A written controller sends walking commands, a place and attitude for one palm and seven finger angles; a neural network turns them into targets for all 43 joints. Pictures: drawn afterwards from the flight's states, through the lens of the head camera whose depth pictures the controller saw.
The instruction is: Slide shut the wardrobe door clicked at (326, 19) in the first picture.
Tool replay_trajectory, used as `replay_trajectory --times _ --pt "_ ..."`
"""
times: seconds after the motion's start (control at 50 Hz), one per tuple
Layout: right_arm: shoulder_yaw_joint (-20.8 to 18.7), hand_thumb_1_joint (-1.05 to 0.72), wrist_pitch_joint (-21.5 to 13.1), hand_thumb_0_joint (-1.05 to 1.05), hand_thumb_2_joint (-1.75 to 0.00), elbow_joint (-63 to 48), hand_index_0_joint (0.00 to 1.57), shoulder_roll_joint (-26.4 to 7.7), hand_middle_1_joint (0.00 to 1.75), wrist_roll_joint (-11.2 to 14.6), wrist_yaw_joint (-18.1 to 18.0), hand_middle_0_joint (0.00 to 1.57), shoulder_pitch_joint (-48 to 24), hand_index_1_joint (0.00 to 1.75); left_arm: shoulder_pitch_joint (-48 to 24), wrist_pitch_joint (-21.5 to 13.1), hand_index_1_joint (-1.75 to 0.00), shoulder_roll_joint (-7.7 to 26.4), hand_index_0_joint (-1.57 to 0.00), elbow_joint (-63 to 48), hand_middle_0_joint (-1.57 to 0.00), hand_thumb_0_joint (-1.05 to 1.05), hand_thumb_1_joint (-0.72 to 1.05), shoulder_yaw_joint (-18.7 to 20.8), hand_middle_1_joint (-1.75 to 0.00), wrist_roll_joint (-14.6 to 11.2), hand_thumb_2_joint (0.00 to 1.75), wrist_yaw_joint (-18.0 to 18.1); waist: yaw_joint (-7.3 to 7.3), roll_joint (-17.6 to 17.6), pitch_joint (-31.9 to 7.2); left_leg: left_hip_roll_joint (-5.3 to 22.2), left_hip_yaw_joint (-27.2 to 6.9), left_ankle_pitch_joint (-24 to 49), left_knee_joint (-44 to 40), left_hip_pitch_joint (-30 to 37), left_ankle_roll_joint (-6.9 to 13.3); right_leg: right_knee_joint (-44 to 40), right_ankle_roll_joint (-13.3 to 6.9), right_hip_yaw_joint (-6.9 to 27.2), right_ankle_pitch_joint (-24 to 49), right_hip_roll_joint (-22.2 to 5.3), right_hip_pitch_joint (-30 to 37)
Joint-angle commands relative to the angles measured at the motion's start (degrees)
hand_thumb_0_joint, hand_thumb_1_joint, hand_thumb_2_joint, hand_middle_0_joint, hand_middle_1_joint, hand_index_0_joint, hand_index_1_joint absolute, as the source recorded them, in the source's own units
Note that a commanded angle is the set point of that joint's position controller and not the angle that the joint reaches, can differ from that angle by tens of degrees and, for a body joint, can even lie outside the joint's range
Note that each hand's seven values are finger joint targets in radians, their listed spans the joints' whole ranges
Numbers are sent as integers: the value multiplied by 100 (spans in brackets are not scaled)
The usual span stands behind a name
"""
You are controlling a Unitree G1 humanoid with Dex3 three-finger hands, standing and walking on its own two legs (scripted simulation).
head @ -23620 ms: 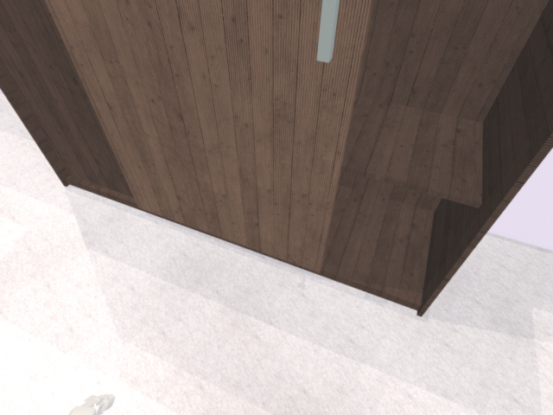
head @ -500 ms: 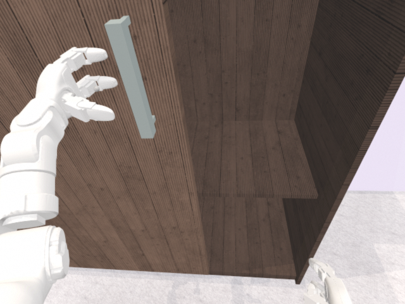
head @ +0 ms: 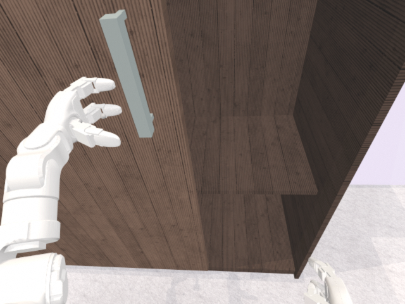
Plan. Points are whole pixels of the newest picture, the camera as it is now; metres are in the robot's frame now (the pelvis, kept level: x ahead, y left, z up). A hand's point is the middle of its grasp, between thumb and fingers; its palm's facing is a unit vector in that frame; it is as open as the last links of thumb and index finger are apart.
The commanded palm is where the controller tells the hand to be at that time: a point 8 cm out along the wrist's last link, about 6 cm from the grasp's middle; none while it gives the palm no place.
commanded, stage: feel for the door with the fingertips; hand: left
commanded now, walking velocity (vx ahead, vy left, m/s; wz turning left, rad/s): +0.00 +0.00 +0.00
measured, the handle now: (135, 79) +0.43 +0.13 +0.27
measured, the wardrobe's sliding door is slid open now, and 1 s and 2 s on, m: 0.40 0.40 0.40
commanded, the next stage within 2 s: slide the fingers in behind the handle in 0.40 s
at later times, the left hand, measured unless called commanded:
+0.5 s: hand (127, 112) +0.37 +0.14 +0.24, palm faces -0.03 -1.00 -0.04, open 14.3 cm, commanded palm +0.35 +0.21 +0.26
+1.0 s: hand (110, 106) +0.34 +0.15 +0.27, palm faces +0.01 -1.00 -0.07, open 14.1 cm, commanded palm +0.33 +0.20 +0.26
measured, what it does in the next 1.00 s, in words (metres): stands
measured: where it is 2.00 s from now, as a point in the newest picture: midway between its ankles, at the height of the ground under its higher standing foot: outside the picture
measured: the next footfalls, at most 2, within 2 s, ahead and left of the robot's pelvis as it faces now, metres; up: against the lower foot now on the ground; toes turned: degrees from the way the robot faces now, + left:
none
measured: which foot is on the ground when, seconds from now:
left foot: down 0.00-1.00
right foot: down 0.00-1.00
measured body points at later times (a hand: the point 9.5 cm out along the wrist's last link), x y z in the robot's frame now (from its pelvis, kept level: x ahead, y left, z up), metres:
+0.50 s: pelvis +0.00 +0.00 +0.00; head -0.02 -0.04 +0.45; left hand +0.36 +0.19 +0.25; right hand +0.19 -0.23 -0.09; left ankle +0.01 +0.12 -0.74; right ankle -0.06 -0.10 -0.74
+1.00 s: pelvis +0.00 -0.01 +0.00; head -0.03 -0.04 +0.45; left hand +0.34 +0.20 +0.28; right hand +0.20 -0.24 -0.08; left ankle +0.01 +0.12 -0.74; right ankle -0.06 -0.10 -0.74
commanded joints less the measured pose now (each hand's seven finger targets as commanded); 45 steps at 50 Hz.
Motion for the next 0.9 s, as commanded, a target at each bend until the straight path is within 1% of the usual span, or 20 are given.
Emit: replay_trajectory --times 0.0,0.04,0.1,0.14,0.18,0.24,0.28,0.3,0.32,0.36,0.38,0.42,0.48,0.5,0.54,0.66,0.7,0.74,0.8,0.88 --pt "-252 -90 -478 0 -90 -1022 20 -506 30 -106 -51 20 -873 30 -3322 -1337 -120 1508 -30 -3291 -30 0 -50 692 -120 -121 30 195 27 -409 -2060 -85 -310 2090 63 1807 317 -203 -17 104 2680 79 -124" --pt "-252 -90 -570 0 -90 -941 20 -467 30 -150 -45 20 -857 30 -3178 -1651 -120 1475 -30 -3592 -30 0 -50 824 -120 -137 30 307 74 -117 -2422 -48 -326 2536 98 2185 291 -101 -36 99 2898 87 -40" --pt "-248 -90 -571 0 -90 -737 20 -445 30 -161 -34 20 -896 30 -2789 -1459 -120 1010 -30 -3027 -30 0 -50 469 -120 -38 30 428 69 422 -1972 -22 -317 2393 47 2123 199 -174 -73 76 2706 96 -163" --pt "-236 -90 -456 0 -90 -640 20 -460 30 -114 -39 20 -962 30 -2458 -898 -120 574 -30 -2136 -30 0 -50 101 -120 -3 30 436 51 245 -1275 -28 -288 1922 -19 1650 176 -264 -73 52 2475 101 -322" --pt "-225 -90 -308 0 -90 -595 20 -505 30 -47 -42 20 -983 30 -1945 -357 -120 283 -30 -1361 -30 0 -50 -148 -120 1 30 392 45 -326 -684 -19 -257 1430 -105 1118 194 -356 -48 8 2197 103 -430" --pt "-199 -90 -202 0 -90 -733 20 -540 30 -9 -38 20 -1120 30 -1629 106 -120 78 -30 -1163 -30 0 -50 -308 -120 -54 30 331 107 -879 -642 -26 -273 1288 -146 935 225 -335 -11 7 2136 89 -460" --pt "-212 -90 -199 0 -90 -820 20 -510 30 -50 -2 20 -1174 30 -1871 45 -120 115 -30 -1700 -30 0 -50 -166 -120 -139 30 399 148 -1036 -984 -46 -287 1524 -89 1051 246 -289 -5 9 2408 71 -285" --pt "-217 -90 -209 0 -90 -887 20 -507 30 -78 -2 20 -1219 30 -1936 -63 -120 427 -30 -2103 -30 0 -50 127 -120 -139 30 468 206 -1046 -1259 -54 -284 1703 -68 1152 250 -238 -12 37 2576 63 -133" --pt "-208 -90 -229 0 -90 -966 20 -469 30 -112 5 20 -1275 30 -2270 -236 -120 448 -30 -2699 -30 0 -50 135 -120 -127 30 531 219 -923 -1556 -86 -256 1916 -48 1335 262 -192 -14 71 2773 52 -12" --pt "-189 -90 -238 0 -90 -941 20 -436 30 -179 5 20 -1247 30 -2594 -629 -120 965 -30 -3326 -30 0 -50 521 -120 -65 30 762 259 -746 -1806 -69 -245 2176 -17 1448 259 -147 -29 110 2912 40 167" --pt "-196 -90 -264 0 -90 -939 20 -400 30 -210 15 20 -1175 30 -2754 -807 -120 1021 -30 -3564 -30 0 -50 647 -120 -40 30 856 270 -726 -2033 -71 -278 2233 -11 1537 253 -113 -30 116 2913 43 222" --pt "-194 -90 -268 0 -90 -816 20 -370 30 -233 0 20 -1154 30 -2805 -953 -120 898 -30 -3274 -30 0 -50 565 -120 16 30 957 221 -656 -1969 -43 -228 2202 -24 1565 243 -108 -27 138 2890 49 202" --pt "-197 -90 -222 0 -90 -742 20 -398 30 -222 -22 20 -1155 30 -2866 -923 -120 1067 -30 -2921 -30 0 -50 645 -120 56 30 978 195 -448 -1765 -45 -209 2057 -45 1478 237 -196 -51 168 2881 44 243" --pt "-197 -90 -206 0 -90 -716 20 -407 30 -217 -31 20 -1154 30 -2933 -882 -120 1037 -30 -2803 -30 0 -50 551 -120 109 30 936 173 -200 -1701 -56 -188 2098 -48 1500 236 -188 -69 184 2927 42 206" --pt "-197 -90 -166 0 -90 -757 20 -409 30 -184 -31 20 -1172 30 -2652 -669 -120 750 -30 -2483 -30 0 -50 298 -120 143 30 803 148 -47 -1477 -81 -163 2082 -39 1487 232 -220 -74 166 2981 58 112" --pt "-227 -90 -19 0 -90 -864 20 -519 30 -50 -16 20 -1167 30 -1367 8 -120 322 -30 -1525 -30 0 -50 10 -120 -117 30 214 156 -897 -936 -113 -140 1755 3 964 270 -270 8 59 3091 67 -4" --pt "-222 -90 -69 0 -90 -963 20 -515 30 -24 -15 20 -1244 30 -1621 -51 -120 292 -30 -1964 -30 0 -50 -63 -120 -198 30 149 126 -913 -987 -120 -158 1632 1 1050 284 -292 36 77 2919 54 -142" --pt "-244 -90 -152 0 -90 -997 20 -520 30 -55 -28 20 -1242 30 -2025 -282 -120 680 -30 -2607 -30 0 -50 260 -120 -206 30 247 145 -863 -1301 -129 -186 1748 27 1246 304 -267 36 106 2906 53 -99" --pt "-230 -90 -244 0 -90 -949 20 -488 30 -115 -35 20 -1237 30 -2641 -719 -120 910 -30 -3392 -30 0 -50 414 -120 -156 30 499 118 -558 -1578 -134 -227 1821 20 1468 300 -245 2 139 2725 51 -50" --pt "-229 -90 -312 0 -90 -819 20 -433 30 -157 -18 20 -1225 30 -2594 -942 -120 732 -30 -3480 -30 0 -50 289 -120 -45 30 711 115 -147 -1731 -108 -244 1929 24 1671 268 -205 -41 157 2719 48 1"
